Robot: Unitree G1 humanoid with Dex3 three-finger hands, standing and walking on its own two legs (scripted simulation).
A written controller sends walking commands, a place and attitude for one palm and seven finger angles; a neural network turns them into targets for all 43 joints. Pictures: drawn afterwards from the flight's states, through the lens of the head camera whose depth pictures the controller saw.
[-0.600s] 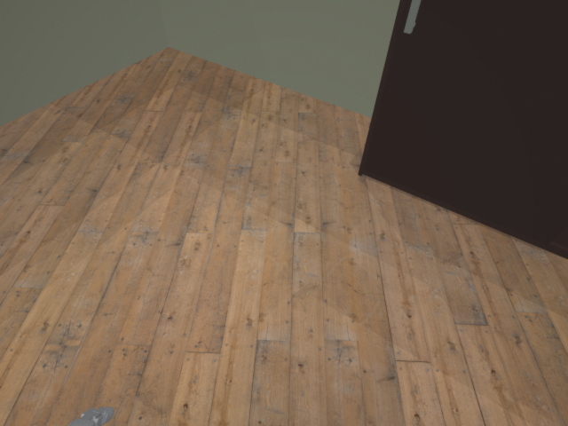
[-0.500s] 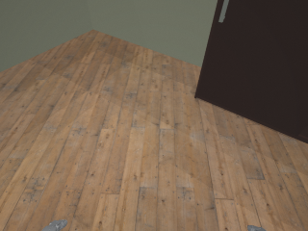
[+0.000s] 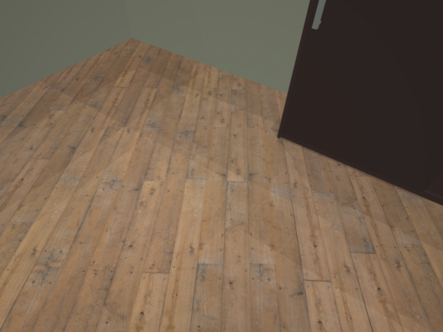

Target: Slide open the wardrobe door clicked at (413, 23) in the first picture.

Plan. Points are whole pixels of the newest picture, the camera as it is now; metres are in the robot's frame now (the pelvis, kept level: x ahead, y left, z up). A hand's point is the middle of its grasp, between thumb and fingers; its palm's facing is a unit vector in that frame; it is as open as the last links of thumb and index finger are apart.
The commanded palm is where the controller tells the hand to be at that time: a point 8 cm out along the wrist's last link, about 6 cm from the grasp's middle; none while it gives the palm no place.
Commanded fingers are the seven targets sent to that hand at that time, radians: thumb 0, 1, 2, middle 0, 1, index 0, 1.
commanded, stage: stand and wait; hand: left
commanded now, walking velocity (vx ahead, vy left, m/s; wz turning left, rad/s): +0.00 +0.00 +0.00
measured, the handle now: out of the picture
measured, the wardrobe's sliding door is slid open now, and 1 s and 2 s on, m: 0.00 0.00 0.00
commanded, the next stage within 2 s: look at it before walking up in 0.22 s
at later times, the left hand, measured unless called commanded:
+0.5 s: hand out of the picture +0.07 +0.24 -0.15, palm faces -0.04 -0.94 -0.33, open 7.4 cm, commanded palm none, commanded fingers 0.00 0.90 0.90 -0.20 -0.30 -0.20 -0.30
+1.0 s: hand out of the picture +0.07 +0.24 -0.16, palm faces -0.03 -0.94 -0.33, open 7.4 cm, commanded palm none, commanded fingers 0.00 0.90 0.90 -0.20 -0.30 -0.20 -0.30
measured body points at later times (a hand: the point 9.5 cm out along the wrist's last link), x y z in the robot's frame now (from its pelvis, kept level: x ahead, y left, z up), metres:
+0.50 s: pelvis -0.01 +0.00 +0.00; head -0.01 +0.00 +0.45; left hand +0.07 +0.29 -0.13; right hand +0.07 -0.30 -0.13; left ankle -0.01 +0.12 -0.74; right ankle -0.01 -0.13 -0.74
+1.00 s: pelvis +0.00 +0.00 +0.00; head +0.01 +0.00 +0.45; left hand +0.07 +0.29 -0.13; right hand +0.08 -0.30 -0.13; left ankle -0.01 +0.12 -0.74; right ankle -0.01 -0.13 -0.74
